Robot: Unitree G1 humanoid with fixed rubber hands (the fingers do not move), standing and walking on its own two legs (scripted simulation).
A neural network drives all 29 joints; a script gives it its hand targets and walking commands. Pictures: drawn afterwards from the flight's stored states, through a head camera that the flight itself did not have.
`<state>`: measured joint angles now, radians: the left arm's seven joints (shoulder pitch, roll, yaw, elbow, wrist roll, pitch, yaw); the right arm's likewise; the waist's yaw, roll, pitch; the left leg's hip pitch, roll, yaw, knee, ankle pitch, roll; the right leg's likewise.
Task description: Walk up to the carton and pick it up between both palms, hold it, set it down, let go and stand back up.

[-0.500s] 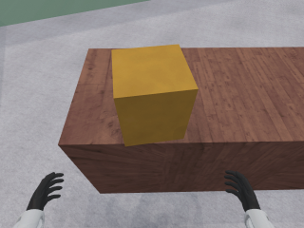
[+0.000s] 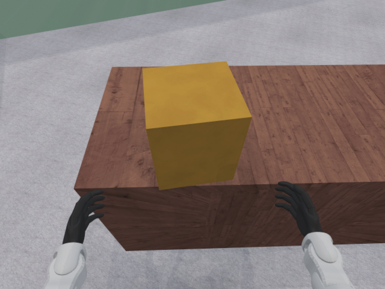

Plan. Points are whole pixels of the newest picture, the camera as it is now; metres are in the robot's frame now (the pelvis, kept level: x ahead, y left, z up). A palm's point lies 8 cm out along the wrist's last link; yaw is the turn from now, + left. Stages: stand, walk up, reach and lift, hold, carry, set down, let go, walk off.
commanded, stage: reach and lift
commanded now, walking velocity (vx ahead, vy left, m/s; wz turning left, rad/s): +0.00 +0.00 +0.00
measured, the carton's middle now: (191, 128) +0.49 +0.03 +0.02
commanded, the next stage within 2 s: none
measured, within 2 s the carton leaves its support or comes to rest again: neither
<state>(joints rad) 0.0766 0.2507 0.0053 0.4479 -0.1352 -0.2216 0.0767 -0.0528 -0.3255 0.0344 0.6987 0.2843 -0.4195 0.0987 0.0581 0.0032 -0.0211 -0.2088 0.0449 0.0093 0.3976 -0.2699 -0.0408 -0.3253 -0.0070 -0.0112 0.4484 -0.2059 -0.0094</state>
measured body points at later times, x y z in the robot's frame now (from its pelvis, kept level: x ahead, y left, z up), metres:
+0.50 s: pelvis +0.00 +0.00 +0.00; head +0.03 +0.00 +0.45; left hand +0.29 +0.23 +0.02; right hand +0.35 -0.22 +0.04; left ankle -0.05 +0.15 -0.74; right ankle +0.01 -0.11 -0.74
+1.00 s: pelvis -0.02 +0.00 +0.00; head +0.00 -0.01 +0.45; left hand +0.35 +0.22 +0.10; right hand +0.41 -0.20 +0.10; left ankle -0.05 +0.15 -0.74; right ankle +0.01 -0.11 -0.74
